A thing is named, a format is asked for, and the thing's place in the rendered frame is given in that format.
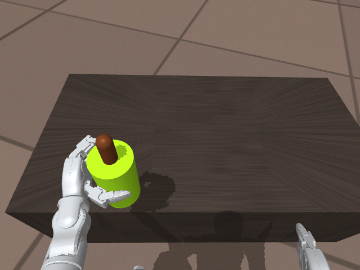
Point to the left robot arm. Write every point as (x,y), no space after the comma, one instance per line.
(71,223)

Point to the left robot hand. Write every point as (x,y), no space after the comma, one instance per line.
(77,180)

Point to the right robot hand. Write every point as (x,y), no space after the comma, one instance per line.
(310,258)

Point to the bottle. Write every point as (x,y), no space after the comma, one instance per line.
(112,165)

